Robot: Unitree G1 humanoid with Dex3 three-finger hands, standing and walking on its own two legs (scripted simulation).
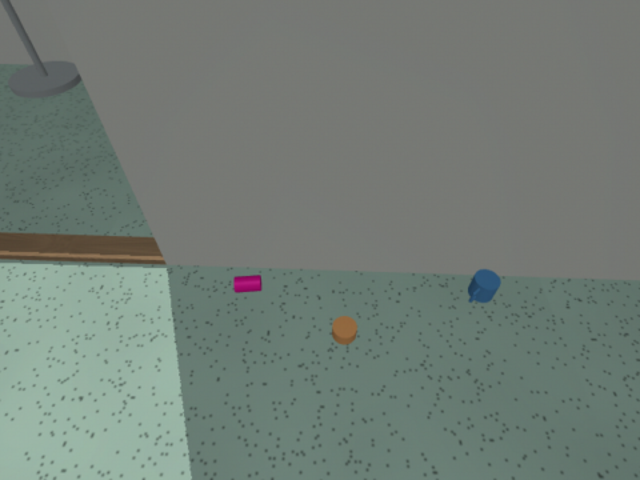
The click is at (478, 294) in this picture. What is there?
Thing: mug
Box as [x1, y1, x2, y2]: [468, 269, 500, 302]
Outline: 495,273 486,269 478,270 475,273 468,287 470,302 473,299 481,302 486,302 490,300 500,283 500,280
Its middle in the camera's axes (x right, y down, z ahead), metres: +0.59 +0.18 +1.46
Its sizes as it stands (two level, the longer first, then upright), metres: 0.126 0.092 0.086
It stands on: the floor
